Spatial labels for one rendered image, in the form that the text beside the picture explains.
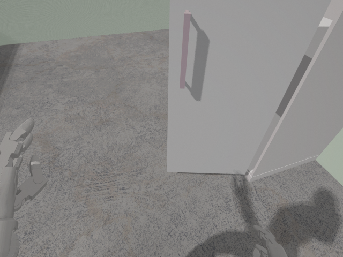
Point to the left robot hand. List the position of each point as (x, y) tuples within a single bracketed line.
[(12, 148)]

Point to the robot left forearm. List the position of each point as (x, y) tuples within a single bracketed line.
[(9, 242)]

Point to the handle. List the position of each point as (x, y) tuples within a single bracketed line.
[(185, 41)]

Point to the right robot hand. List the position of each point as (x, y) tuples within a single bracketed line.
[(268, 239)]

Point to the fridge door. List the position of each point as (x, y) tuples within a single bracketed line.
[(242, 56)]

